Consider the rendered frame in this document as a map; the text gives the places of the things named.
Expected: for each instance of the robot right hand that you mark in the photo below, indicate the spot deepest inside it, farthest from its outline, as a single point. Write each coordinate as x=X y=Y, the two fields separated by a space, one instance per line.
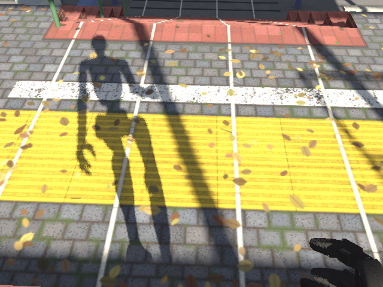
x=368 y=271

